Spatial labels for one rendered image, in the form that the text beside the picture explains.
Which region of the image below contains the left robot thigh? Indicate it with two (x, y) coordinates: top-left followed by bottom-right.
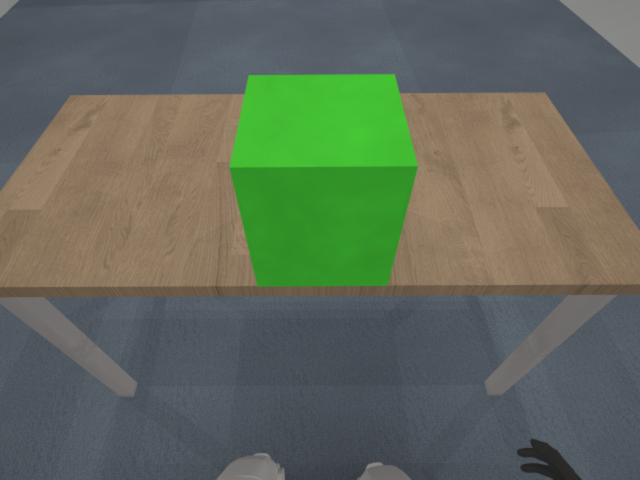
(216, 455), (285, 480)

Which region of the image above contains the right robot hand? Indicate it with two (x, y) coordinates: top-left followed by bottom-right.
(517, 439), (582, 480)

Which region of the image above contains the table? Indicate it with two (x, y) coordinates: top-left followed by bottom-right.
(0, 92), (640, 397)

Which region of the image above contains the carton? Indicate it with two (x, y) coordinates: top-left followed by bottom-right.
(229, 74), (418, 287)

